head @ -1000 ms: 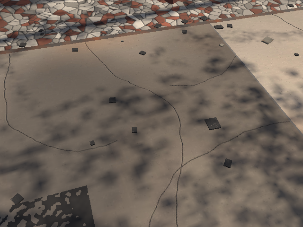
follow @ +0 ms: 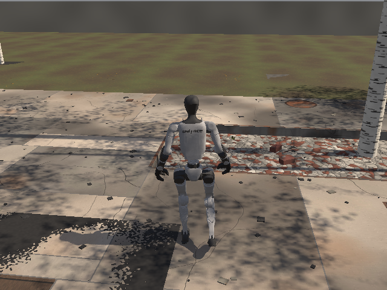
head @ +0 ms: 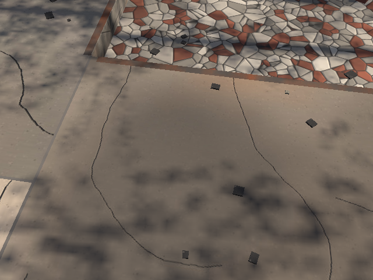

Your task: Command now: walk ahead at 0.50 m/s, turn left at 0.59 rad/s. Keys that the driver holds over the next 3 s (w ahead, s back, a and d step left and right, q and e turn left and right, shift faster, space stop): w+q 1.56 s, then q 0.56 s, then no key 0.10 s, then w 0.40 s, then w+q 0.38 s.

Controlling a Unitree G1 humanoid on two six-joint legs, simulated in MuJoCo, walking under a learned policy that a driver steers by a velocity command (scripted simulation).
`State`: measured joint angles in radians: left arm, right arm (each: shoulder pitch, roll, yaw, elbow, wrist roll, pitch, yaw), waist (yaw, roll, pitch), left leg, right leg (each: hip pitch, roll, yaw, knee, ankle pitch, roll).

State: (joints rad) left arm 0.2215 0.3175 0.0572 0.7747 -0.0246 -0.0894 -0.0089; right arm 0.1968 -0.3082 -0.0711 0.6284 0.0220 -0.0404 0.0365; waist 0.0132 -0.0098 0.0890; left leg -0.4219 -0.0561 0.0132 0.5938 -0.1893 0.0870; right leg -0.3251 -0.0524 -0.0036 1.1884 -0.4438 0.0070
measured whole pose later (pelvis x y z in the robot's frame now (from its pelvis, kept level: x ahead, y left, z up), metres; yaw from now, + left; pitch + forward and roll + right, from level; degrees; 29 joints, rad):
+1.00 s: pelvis +0.52 +0.11 +0.00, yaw +36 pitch +1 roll -1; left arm 0.26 0.32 0.05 0.79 -0.02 -0.08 0.00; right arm 0.16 -0.31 -0.07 0.60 0.02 -0.04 0.04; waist 0.03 0.00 0.09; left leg -0.43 -0.07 0.01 0.59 -0.18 0.09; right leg -0.29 -0.05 0.00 1.17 -0.45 0.01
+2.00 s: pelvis +0.85 +0.42 +0.00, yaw +70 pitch +2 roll -1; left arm 0.12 0.33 0.05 0.74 0.00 -0.02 0.01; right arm 0.15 -0.31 -0.07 0.58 0.01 0.00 0.02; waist 0.00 -0.02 0.09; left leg -0.44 -0.08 -0.04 0.50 -0.10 0.07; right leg -0.49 -0.03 0.03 1.17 -0.47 0.05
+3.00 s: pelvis +0.90 +0.71 +0.02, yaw +89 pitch +2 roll +0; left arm 0.08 0.30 0.04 0.67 0.00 -0.10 -0.03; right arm 0.41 -0.26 -0.05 0.78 0.02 -0.05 -0.01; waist -0.08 -0.05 0.02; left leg -0.07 -0.08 -0.11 0.29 -0.26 0.06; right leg -0.63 -0.06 0.07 0.64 -0.02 0.05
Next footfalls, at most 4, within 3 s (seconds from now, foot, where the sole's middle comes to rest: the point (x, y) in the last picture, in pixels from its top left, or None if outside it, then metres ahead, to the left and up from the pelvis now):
0.38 right None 0.41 -0.12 -0.76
0.90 left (126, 234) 0.58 0.23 -0.76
1.38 right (132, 154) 0.92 0.25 -0.76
1.86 left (49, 170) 0.83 0.57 -0.76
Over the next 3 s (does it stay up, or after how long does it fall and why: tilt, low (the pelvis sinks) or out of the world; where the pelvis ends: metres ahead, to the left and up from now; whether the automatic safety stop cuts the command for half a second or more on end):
stays up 0.90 0.71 0.02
